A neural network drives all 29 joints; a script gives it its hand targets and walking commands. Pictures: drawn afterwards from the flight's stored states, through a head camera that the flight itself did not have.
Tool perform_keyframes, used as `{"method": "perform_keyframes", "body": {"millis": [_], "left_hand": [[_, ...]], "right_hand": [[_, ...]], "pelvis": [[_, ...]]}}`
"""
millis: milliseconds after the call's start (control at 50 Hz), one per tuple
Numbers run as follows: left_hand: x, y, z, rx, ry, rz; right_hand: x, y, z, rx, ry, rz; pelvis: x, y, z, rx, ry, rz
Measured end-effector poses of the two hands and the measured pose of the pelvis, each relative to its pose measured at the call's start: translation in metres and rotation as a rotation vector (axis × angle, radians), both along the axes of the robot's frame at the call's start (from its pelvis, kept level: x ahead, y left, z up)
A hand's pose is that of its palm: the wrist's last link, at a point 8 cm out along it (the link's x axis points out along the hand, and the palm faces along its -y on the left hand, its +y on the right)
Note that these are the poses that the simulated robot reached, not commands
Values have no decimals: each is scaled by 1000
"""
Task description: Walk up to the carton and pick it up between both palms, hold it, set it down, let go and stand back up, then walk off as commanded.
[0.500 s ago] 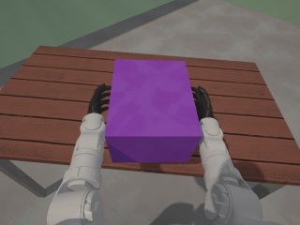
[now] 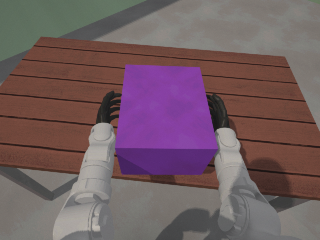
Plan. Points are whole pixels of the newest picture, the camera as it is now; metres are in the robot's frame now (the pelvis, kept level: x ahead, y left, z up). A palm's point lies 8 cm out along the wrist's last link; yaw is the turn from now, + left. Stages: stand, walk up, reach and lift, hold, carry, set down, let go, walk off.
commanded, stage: set down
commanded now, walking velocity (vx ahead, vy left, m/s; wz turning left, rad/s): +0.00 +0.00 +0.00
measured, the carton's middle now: (162, 118) +0.41 +0.04 +0.05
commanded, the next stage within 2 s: none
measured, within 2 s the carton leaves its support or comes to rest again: rests again in 1.50 s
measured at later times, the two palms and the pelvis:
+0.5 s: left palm (112, 126) +0.40 +0.18 +0.00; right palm (214, 128) +0.44 -0.11 -0.01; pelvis +0.02 -0.01 -0.01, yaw +0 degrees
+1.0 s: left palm (115, 138) +0.39 +0.18 -0.05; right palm (211, 134) +0.44 -0.11 -0.05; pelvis +0.01 +0.00 -0.01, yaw -1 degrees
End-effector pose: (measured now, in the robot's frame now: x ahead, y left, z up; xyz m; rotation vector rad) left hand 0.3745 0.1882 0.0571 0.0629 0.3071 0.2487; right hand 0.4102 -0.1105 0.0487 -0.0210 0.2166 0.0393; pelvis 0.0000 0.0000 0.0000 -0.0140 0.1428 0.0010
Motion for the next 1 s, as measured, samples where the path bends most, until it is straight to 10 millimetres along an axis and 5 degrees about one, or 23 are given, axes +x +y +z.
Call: {"method": "perform_keyframes", "body": {"millis": [660,1000], "left_hand": [[24,-6,-85,18,66,35],[13,-6,-104,-23,1,60]], "right_hand": [[32,-4,-90,17,67,23],[30,-2,-95,-34,-1,52]], "pelvis": [[26,-9,-9,11,333,-4],[11,-3,-15,1,422,-8]]}}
